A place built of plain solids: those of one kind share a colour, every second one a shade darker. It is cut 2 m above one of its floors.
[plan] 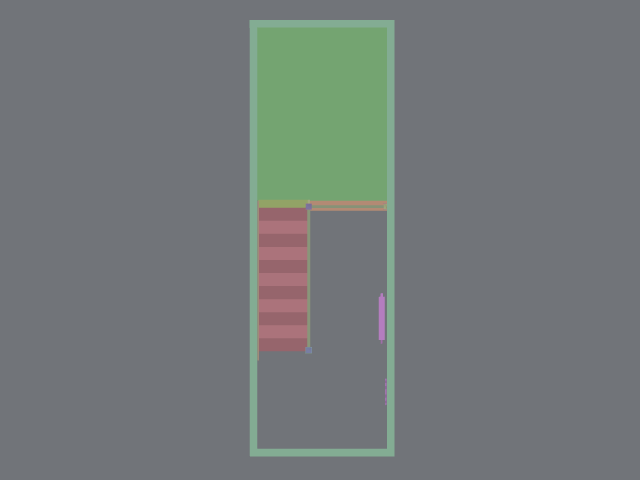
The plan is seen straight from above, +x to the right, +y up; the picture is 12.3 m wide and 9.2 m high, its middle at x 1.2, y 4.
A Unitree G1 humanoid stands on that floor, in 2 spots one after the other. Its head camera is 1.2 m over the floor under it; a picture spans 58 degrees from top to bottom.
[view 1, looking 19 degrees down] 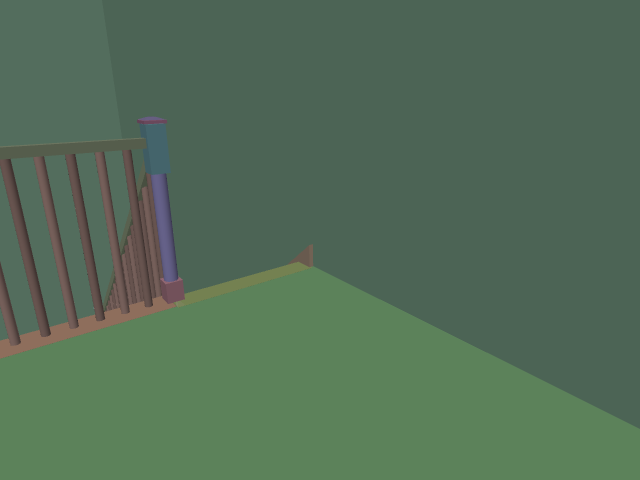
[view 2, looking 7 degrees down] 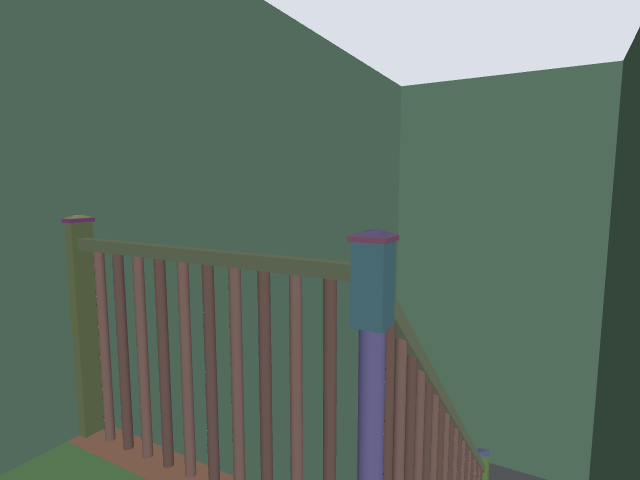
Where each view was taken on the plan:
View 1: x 1.75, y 7.07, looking -128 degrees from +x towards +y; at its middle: wall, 3.01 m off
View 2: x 0.50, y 5.85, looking -61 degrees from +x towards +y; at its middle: wall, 4.12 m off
